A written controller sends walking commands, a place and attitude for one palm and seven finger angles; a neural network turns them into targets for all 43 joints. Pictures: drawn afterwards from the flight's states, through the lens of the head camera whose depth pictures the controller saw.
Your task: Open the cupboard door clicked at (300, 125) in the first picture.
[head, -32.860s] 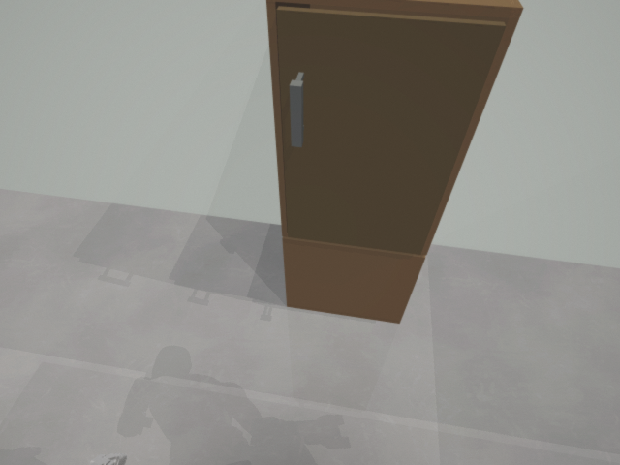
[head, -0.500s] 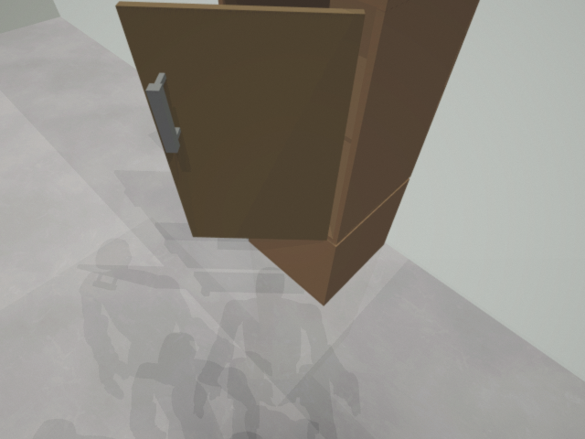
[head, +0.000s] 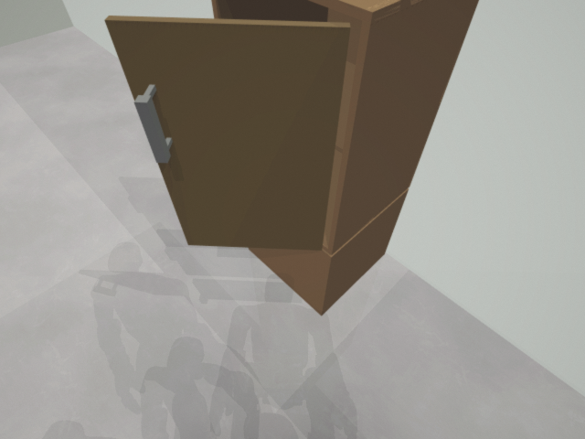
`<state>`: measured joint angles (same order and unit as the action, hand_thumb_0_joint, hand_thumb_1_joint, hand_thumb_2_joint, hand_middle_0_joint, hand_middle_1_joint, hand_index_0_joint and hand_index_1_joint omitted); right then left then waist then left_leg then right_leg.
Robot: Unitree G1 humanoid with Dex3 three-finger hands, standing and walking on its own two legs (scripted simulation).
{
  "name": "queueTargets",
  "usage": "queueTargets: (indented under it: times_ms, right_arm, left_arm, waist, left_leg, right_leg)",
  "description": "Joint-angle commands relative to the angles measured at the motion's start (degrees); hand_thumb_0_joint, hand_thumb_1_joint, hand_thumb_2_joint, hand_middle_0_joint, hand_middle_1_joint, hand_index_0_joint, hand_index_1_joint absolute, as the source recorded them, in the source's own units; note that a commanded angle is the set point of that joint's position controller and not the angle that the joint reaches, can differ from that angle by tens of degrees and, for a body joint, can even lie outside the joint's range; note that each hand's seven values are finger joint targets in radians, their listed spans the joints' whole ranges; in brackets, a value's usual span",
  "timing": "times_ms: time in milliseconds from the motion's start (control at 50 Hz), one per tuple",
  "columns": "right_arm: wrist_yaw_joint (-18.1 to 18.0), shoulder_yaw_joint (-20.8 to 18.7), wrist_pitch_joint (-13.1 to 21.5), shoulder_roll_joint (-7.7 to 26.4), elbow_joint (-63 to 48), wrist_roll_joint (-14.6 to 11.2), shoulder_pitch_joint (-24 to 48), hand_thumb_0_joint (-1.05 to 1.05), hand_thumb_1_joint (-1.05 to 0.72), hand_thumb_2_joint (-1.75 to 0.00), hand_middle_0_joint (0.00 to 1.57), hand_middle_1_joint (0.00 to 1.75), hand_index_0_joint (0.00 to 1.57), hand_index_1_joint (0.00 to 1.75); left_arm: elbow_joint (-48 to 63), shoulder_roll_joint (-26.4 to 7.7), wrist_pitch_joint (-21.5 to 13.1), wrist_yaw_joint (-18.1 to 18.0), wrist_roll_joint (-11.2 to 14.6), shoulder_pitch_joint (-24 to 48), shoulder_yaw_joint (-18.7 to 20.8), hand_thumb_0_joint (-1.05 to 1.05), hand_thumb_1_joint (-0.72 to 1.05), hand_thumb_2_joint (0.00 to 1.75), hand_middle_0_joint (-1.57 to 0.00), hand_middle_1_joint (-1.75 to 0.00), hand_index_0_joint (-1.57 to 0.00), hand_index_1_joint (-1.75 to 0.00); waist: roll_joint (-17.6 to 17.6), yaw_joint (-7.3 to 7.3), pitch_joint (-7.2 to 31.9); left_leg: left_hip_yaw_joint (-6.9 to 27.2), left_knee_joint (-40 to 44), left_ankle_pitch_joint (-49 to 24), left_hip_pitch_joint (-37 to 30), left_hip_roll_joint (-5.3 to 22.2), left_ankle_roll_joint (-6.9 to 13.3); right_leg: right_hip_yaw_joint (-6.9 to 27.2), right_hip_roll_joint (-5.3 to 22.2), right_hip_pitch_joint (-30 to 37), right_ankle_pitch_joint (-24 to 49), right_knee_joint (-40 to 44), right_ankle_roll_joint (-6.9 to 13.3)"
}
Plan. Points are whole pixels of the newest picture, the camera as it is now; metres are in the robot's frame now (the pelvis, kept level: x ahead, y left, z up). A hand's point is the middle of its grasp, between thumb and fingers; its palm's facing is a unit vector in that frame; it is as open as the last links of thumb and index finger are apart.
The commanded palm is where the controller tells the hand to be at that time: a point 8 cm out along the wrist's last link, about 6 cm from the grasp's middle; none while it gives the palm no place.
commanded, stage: come to a stop and stand still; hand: left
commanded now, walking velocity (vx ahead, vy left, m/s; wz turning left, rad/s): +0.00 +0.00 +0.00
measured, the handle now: (157, 124) +0.61 +0.28 +0.08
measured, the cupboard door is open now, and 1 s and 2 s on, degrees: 43 43 43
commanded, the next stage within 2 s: look again from close up in 0.48 s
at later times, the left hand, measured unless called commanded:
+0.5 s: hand out of the picture +0.01 +0.17 -0.18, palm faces +0.04 -0.98 -0.18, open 7.4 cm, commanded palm none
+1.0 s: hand out of the picture +0.04 +0.23 -0.18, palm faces -0.04 -0.97 -0.25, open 7.4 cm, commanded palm none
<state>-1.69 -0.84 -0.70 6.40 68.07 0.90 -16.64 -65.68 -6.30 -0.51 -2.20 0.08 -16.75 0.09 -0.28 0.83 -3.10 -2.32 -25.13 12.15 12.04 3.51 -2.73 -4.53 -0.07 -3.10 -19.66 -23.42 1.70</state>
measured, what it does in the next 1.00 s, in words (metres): stands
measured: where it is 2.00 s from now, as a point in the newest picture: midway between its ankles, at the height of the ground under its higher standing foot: outside the picture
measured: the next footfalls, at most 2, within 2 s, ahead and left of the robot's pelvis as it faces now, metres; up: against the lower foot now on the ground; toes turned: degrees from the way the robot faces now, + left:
right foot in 1.70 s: +0.07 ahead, -0.05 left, +0.00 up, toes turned -6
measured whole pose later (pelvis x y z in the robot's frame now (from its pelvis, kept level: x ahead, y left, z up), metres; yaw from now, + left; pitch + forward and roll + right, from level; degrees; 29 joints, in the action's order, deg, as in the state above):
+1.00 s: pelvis -0.01 +0.04 -0.01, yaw -3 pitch -1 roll +0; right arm -0.8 0.0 -0.1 10.4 59.0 1.0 -14.5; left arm -57.7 -11.4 0.4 -2.4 -0.8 -15.0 0.0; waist 0.5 0.2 -1.4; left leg -4.9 -34.1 16.6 16.7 1.5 0.9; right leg -1.0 2.5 -8.6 -23.1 -32.6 -1.5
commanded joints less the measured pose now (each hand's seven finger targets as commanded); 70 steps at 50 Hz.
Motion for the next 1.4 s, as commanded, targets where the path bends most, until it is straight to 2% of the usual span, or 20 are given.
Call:
queueTargets:
  times_ms: [0,340,540,560,580,600,620,660,680,700,720,780,840,900,980,1160,1220,1280,1340,1380]
  right_arm:
    - [-0.85,-1.01,0.74,5.29,-1.38,-0.03,-2.94,0.0,-0.9,-0.9,0.2,0.3,0.2,0.3]
    - [-1.31,-0.89,0.99,6.83,-2.74,-0.12,-0.59,0.0,-0.9,-0.9,0.2,0.3,0.2,0.3]
    - [-1.14,-0.79,1.04,7.56,-2.97,-0.04,-0.24,0.0,-0.9,-0.9,0.2,0.3,0.2,0.3]
    - [-0.1,-0.91,2.19,9.48,-8.49,-0.68,6.52,0.0,-0.9,-0.9,0.2,0.3,0.2,0.3]
    - [0.49,-0.55,2.02,5.75,-10.64,-0.36,2.34,0.0,-0.9,-0.9,0.2,0.3,0.2,0.3]
    - [0.46,-0.63,2.14,5.87,-10.71,-0.37,-0.23,0.0,-0.9,-0.9,0.2,0.3,0.2,0.3]
    - [0.6,-0.7,2.39,6.68,-10.72,0.03,-2.53,0.0,-0.9,-0.9,0.2,0.3,0.2,0.3]
    - [0.12,-1.34,2.74,10.1,-10.6,0.05,-4.33,0.0,-0.9,-0.9,0.2,0.3,0.2,0.3]
    - [-0.19,-1.59,2.44,11.09,-10.7,-0.05,-4.31,0.0,-0.9,-0.9,0.2,0.3,0.2,0.3]
    - [-0.39,-1.48,2.06,11.23,-11.05,-0.15,-2.9,0.0,-0.9,-0.9,0.2,0.3,0.2,0.3]
    - [-0.43,-1.26,1.85,10.6,-11.73,-0.04,-0.85,0.0,-0.9,-0.9,0.2,0.3,0.2,0.3]
    - [0.02,-0.6,1.63,9.17,-12.81,-0.1,0.43,0.0,-0.9,-0.9,0.2,0.3,0.2,0.3]
    - [0.14,-0.68,1.78,10.3,-11.98,0.04,0.15,0.0,-0.9,-0.9,0.2,0.3,0.2,0.3]
    - [0.34,-0.62,1.6,10.63,-12.04,0.12,1.56,0.0,-0.9,-0.9,0.2,0.3,0.2,0.3]
    - [0.6,-0.62,1.51,11.05,-12.04,0.25,1.33,0.0,-0.9,-0.9,0.2,0.3,0.2,0.3]
    - [0.54,-0.45,2.19,10.79,-10.53,-0.17,0.26,0.0,-0.9,-0.9,0.2,0.3,0.2,0.3]
    - [0.89,-0.49,1.84,10.46,-9.64,0.0,-0.56,0.0,-0.9,-0.9,0.2,0.3,0.2,0.3]
    - [1.3,-0.5,1.64,9.55,-10.09,0.18,0.19,0.0,-0.9,-0.9,0.2,0.3,0.2,0.3]
    - [1.46,-0.35,1.91,8.11,-10.79,0.22,0.97,0.0,-0.9,-0.9,0.2,0.3,0.2,0.3]
    - [1.4,-0.24,2.38,7.79,-10.78,0.17,0.63,0.0,-0.9,-0.9,0.2,0.3,0.2,0.3]
  left_arm:
    - [1.09,-5.89,-0.71,-0.33,-0.19,-4.68,1.3,0.0,0.9,0.9,-0.2,-0.3,-0.2,-0.3]
    - [1.2,-6.71,-0.7,-0.48,-0.44,-5.33,1.32,0.0,0.9,0.9,-0.2,-0.3,-0.2,-0.3]
    - [1.59,-7.44,-0.54,-0.36,-0.37,-4.71,1.26,0.0,0.9,0.9,-0.2,-0.3,-0.2,-0.3]
    - [1.84,-9.26,-2.89,-2.76,-1.79,-8.98,1.05,0.0,0.9,0.9,-0.2,-0.3,-0.2,-0.3]
    - [4.96,-11.61,-3.25,-2.39,-2.06,-5.59,1.93,0.0,0.9,0.9,-0.2,-0.3,-0.2,-0.3]
    - [5.81,-11.44,-3.43,-2.19,-1.88,-4.2,1.61,0.0,0.9,0.9,-0.2,-0.3,-0.2,-0.3]
    - [7.03,-11.71,-3.41,-2.01,-1.55,-3.77,1.94,0.0,0.9,0.9,-0.2,-0.3,-0.2,-0.3]
    - [8.27,-10.13,-2.9,-1.72,-0.61,-4.95,1.78,0.0,0.9,0.9,-0.2,-0.3,-0.2,-0.3]
    - [8.74,-9.07,-2.31,-1.67,-0.48,-4.47,1.73,0.0,0.9,0.9,-0.2,-0.3,-0.2,-0.3]
    - [8.81,-8.22,-1.65,-1.54,-0.49,-4.5,1.56,0.0,0.9,0.9,-0.2,-0.3,-0.2,-0.3]
    - [8.74,-7.84,-1.27,-1.35,-0.75,-4.7,1.45,0.0,0.9,0.9,-0.2,-0.3,-0.2,-0.3]
    - [8.86,-9.92,-0.76,-0.96,-1.03,-4.23,1.28,0.0,0.9,0.9,-0.2,-0.3,-0.2,-0.3]
    - [9.55,-10.62,-0.14,-0.76,-0.86,-2.96,1.36,0.0,0.9,0.9,-0.2,-0.3,-0.2,-0.3]
    - [9.56,-10.63,0.4,-0.38,-0.94,-2.14,1.09,0.0,0.9,0.9,-0.2,-0.3,-0.2,-0.3]
    - [9.52,-11.12,0.6,0.05,-1.09,-2.02,1.01,0.0,0.9,0.9,-0.2,-0.3,-0.2,-0.3]
    - [7.74,-11.28,-0.31,0.29,-1.04,-3.27,0.69,0.0,0.9,0.9,-0.2,-0.3,-0.2,-0.3]
    - [6.73,-11.01,-0.14,0.57,-1.39,-5.1,0.96,0.0,0.9,0.9,-0.2,-0.3,-0.2,-0.3]
    - [5.91,-11.84,-0.18,0.87,-1.43,-6.35,1.49,0.0,0.9,0.9,-0.2,-0.3,-0.2,-0.3]
    - [5.21,-13.01,-0.42,0.64,-1.5,-8.21,2.38,0.0,0.9,0.9,-0.2,-0.3,-0.2,-0.3]
    - [4.93,-13.03,-0.65,0.6,-1.58,-8.79,2.74,0.0,0.9,0.9,-0.2,-0.3,-0.2,-0.3]
  waist:
    - [-0.85,-0.13,-0.27]
    - [-0.8,-0.27,0.93]
    - [-1.14,-0.57,0.18]
    - [-0.99,-3.04,-2.27]
    - [-3.67,0.76,-0.94]
    - [-5.73,1.47,2.88]
    - [-2.03,1.55,7.91]
    - [1.81,1.0,11.22]
    - [5.02,0.77,9.44]
    - [6.21,-0.21,6.32]
    - [5.79,-1.19,2.88]
    - [-0.95,-0.54,0.34]
    - [0.09,-0.68,2.71]
    - [0.93,-1.08,-1.94]
    - [1.36,-1.1,-2.92]
    - [-0.64,-0.99,1.61]
    - [0.39,-1.44,0.15]
    - [-2.89,-1.79,-3.3]
    - [-8.75,-2.27,-5.1]
    - [-7.94,-2.02,-4.85]
  left_leg:
    - [1.25,0.64,-12.86,-3.71,2.43,2.32]
    - [0.56,-0.39,-19.79,-6.33,2.49,2.62]
    - [1.05,0.82,-19.15,-6.21,2.42,2.84]
    - [-2.68,-14.77,-19.13,-2.13,1.46,2.07]
    - [-1.12,-13.62,2.35,6.3,-0.6,3.38]
    - [-1.5,-9.7,6.11,6.91,-0.94,4.01]
    - [-2.5,-5.59,-1.5,3.4,-1.87,4.44]
    - [1.31,-8.85,-28.67,-5.69,2.57,6.86]
    - [3.22,-8.67,-35.09,-6.86,4.93,7.63]
    - [4.6,-7.42,-34.29,-4.94,6.3,8.06]
    - [4.13,-7.11,-30.59,-2.19,5.95,7.88]
    - [1.76,-6.7,-13.33,2.14,2.35,5.36]
    - [2.76,-4.89,-12.96,0.68,2.78,5.71]
    - [3.94,-0.73,-1.98,3.79,2.83,5.81]
    - [5.09,2.97,7.29,5.31,2.81,5.82]
    - [2.89,0.84,-2.93,0.46,2.69,5.42]
    - [2.32,0.31,6.7,2.21,1.93,5.7]
    - [-0.16,-3.9,10.77,6.58,-0.37,5.09]
    - [-3.83,-11.19,8.83,11.24,-2.41,4.28]
    - [-4.38,-11.02,6.37,9.48,-2.3,4.41]
  right_leg:
    - [4.52,7.34,-4.61,22.1,4.86,0.27]
    - [3.55,7.42,-2.02,32.76,3.63,-0.27]
    - [3.16,7.39,-1.73,28.72,4.52,-0.28]
    - [10.47,9.45,-9.82,55.26,4.51,-4.33]
    - [8.64,11.86,-1.91,64.03,-1.11,-0.95]
    - [7.45,10.89,1.14,63.47,-4.9,1.16]
    - [5.34,9.55,4.52,63.76,-10.41,1.16]
    - [3.89,5.68,-3.16,43.88,-13.93,-0.09]
    - [2.82,3.97,-6.91,29.19,-13.0,-0.32]
    - [2.49,2.72,-8.78,15.95,-10.24,-0.35]
    - [2.81,2.68,-9.4,11.96,-7.73,-0.22]
    - [6.05,5.27,-9.13,17.41,-4.0,0.72]
    - [4.46,4.16,-8.74,12.3,-5.71,-0.15]
    - [5.38,3.85,-11.76,1.89,-3.01,-0.23]
    - [5.54,3.64,-13.02,-3.71,-1.81,-0.03]
    - [6.77,5.22,-11.51,5.49,-0.69,-0.3]
    - [7.38,5.08,-11.79,-5.23,-0.19,0.56]
    - [11.18,7.47,-12.64,-11.01,2.73,2.35]
    - [15.75,12.01,-9.79,-4.33,4.93,4.77]
    - [14.48,12.7,-9.43,4.33,2.83,5.16]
